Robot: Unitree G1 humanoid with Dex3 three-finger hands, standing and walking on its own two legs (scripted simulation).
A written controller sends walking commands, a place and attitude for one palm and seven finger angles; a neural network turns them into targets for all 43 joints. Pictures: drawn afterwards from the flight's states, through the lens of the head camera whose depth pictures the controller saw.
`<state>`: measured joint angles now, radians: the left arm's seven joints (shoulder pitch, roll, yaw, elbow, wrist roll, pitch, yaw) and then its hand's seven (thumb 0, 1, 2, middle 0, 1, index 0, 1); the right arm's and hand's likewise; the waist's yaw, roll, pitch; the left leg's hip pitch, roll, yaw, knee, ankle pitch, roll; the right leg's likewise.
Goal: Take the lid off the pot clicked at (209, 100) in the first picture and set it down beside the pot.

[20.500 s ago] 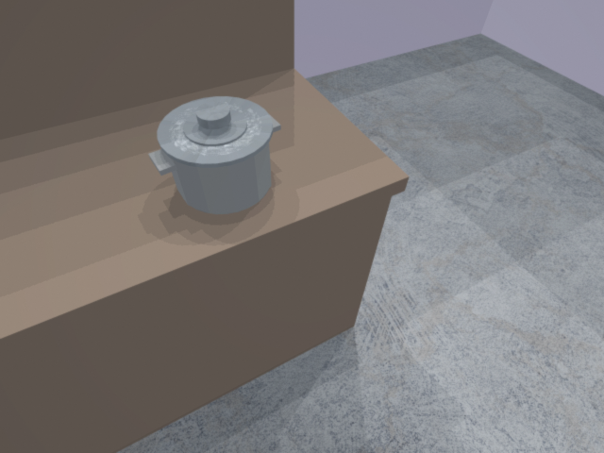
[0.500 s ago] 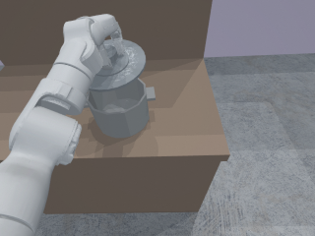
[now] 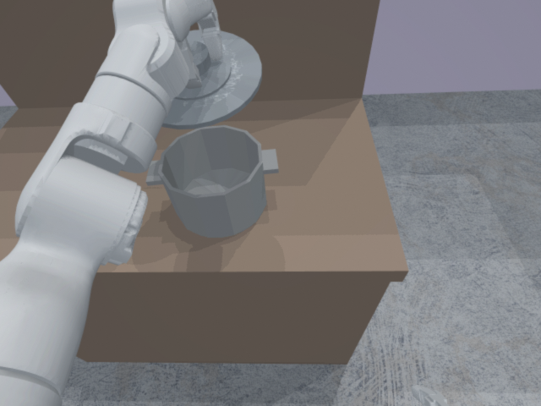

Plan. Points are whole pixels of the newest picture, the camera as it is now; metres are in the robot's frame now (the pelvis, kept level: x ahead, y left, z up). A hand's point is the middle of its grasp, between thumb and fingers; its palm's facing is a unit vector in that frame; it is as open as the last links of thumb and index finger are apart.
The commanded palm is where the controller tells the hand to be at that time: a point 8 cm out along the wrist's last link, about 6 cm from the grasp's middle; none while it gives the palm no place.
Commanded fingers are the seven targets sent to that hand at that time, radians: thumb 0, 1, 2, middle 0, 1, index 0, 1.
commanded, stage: lift the lid straight up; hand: left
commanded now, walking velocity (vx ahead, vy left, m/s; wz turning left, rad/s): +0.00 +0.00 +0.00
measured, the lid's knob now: (189, 59) +0.51 +0.10 +0.26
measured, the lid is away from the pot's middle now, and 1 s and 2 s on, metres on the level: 0.02 0.10 0.20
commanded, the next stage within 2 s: move the lid sideways beside the pot in 0.22 s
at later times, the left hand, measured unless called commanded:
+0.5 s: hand (169, 55) +0.48 +0.11 +0.28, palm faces -0.18 -0.07 -0.98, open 7.9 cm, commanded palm +0.46 +0.12 +0.34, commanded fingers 0.00 0.54 1.00 -0.75 -1.10 -0.85 -1.12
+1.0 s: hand (108, 63) +0.47 +0.19 +0.28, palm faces -0.19 -0.10 -0.98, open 7.9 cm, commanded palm +0.46 +0.19 +0.34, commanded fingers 0.00 0.54 1.00 -0.75 -1.10 -0.85 -1.12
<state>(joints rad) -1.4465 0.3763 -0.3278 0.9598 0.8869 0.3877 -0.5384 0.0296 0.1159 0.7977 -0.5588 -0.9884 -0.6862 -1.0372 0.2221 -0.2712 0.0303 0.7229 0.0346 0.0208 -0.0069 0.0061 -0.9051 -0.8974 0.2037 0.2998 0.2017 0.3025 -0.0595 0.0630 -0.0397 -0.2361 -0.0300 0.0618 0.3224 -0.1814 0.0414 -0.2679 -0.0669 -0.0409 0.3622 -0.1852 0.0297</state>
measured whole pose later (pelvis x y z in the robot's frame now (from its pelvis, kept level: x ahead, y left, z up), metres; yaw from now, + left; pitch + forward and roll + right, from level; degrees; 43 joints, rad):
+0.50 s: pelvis +0.00 +0.00 +0.00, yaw +0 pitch +5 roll +0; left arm -1.40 0.43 -0.31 0.90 0.93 0.37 -0.56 0.03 0.12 0.80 -0.56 -0.99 -0.69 -1.04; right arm 0.22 -0.29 0.02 0.69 0.04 0.06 -0.01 0.01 -0.91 -0.90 0.20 0.30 0.20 0.30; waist -0.06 0.05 -0.04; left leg -0.23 -0.02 0.06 0.33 -0.18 0.04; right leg -0.26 -0.05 -0.04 0.35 -0.18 0.02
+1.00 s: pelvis +0.00 +0.00 +0.00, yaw +0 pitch +5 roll +0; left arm -1.36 0.59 -0.27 0.89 0.93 0.30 -0.59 0.03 0.11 0.80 -0.56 -0.99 -0.69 -1.04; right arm 0.24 -0.29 0.02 0.69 0.06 0.09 -0.02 0.01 -0.90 -0.90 0.20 0.30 0.20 0.30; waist -0.07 0.04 -0.02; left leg -0.25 -0.02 0.05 0.35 -0.19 0.04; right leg -0.25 -0.06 -0.05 0.33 -0.16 0.03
